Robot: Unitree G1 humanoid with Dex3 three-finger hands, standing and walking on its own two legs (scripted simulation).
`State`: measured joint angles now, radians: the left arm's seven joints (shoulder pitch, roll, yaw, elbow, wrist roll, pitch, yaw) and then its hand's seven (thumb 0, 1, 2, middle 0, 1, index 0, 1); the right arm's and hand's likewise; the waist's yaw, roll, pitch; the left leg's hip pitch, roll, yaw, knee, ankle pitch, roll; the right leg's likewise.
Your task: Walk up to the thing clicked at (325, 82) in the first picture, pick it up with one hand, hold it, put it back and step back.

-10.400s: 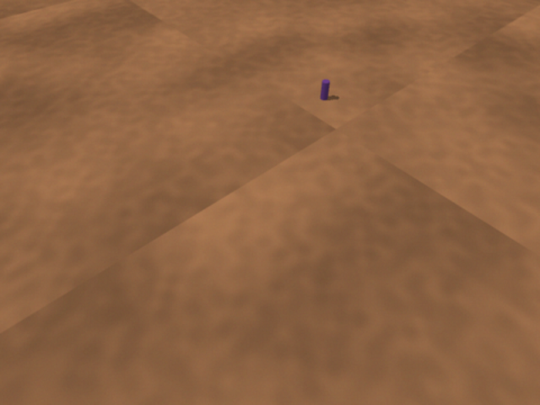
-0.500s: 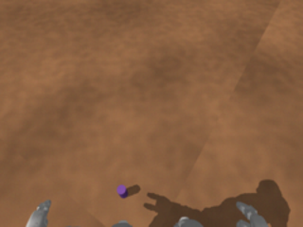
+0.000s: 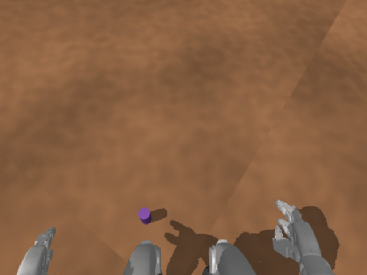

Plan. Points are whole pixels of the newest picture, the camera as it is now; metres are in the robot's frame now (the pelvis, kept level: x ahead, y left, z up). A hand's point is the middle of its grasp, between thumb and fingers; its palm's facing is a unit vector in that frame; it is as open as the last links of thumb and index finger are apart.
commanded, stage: go down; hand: left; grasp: from the side
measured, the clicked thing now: (145, 216) +0.35 +0.14 -0.61
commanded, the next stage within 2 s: none
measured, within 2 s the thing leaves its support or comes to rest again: neither
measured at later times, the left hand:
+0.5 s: hand (75, 232) +0.24 +0.29 -0.23, palm faces +0.02 -0.98 -0.21, open 17.2 cm
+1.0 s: hand (76, 220) +0.28 +0.31 -0.28, palm faces -0.06 -0.99 -0.16, open 17.2 cm
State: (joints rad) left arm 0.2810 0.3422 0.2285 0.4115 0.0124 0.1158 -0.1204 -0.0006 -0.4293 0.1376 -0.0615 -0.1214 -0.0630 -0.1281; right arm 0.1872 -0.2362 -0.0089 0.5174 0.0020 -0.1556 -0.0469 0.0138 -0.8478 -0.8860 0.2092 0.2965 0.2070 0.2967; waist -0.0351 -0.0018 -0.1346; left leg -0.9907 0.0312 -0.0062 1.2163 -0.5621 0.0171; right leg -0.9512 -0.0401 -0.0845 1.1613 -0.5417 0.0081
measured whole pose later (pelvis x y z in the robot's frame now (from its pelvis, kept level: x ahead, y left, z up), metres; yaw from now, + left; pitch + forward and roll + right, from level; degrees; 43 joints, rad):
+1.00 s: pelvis -0.07 +0.00 -0.22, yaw -4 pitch +34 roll -5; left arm -0.33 0.63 0.58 0.87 -0.17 -0.44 -0.62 -0.01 -0.53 0.15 -0.06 -0.14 -0.06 -0.14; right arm 0.09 -0.33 0.03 0.69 -0.02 -0.20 -0.02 0.01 -0.89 -0.90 0.21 0.30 0.21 0.30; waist -0.05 -0.01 -0.15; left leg -1.95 0.05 -0.05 2.04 -0.70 0.03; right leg -1.90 -0.05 -0.09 1.98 -0.67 -0.01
